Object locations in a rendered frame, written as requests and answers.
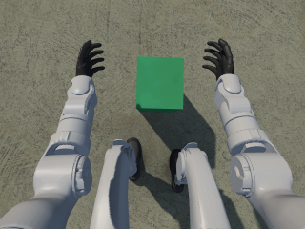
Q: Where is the carton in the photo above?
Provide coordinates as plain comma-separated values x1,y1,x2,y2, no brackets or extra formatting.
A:
135,56,184,113

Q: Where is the right robot forearm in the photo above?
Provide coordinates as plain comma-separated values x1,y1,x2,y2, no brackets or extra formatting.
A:
213,73,293,187

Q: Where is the robot right hand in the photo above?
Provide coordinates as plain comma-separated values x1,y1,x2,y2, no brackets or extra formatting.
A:
202,38,234,81

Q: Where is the right robot thigh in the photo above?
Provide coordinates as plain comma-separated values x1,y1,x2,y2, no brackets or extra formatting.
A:
178,148,232,229

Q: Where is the right robot upper arm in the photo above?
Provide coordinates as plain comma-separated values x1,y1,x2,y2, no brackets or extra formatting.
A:
229,152,305,229

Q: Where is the robot left hand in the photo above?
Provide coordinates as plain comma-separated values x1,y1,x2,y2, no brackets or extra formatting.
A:
75,40,105,78

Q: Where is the left robot upper arm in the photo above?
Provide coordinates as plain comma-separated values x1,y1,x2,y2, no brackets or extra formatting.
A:
0,154,93,229

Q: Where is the left robot foot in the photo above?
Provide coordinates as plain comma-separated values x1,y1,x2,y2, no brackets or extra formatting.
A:
127,137,141,182

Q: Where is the left robot forearm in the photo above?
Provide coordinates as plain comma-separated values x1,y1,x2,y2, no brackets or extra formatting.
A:
33,75,98,193

